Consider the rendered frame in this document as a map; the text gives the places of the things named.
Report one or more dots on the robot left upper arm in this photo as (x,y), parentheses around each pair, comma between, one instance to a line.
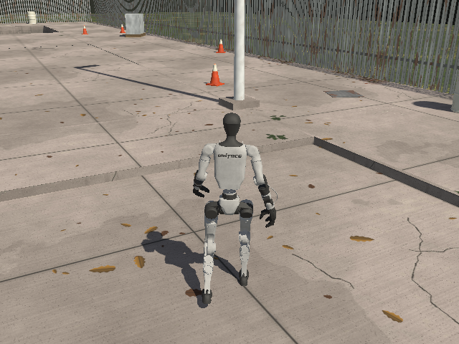
(204,160)

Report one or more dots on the humanoid robot head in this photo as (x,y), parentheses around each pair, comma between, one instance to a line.
(231,122)

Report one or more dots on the robot right upper arm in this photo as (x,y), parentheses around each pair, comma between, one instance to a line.
(256,162)

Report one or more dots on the right robot hand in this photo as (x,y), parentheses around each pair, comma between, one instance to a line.
(271,218)

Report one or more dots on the right robot thigh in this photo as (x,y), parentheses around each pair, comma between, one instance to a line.
(246,212)

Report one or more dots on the left robot hand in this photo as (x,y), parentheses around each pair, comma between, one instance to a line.
(203,188)

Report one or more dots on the left robot forearm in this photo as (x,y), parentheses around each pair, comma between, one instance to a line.
(197,184)

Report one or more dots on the right robot forearm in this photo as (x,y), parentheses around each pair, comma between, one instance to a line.
(265,193)

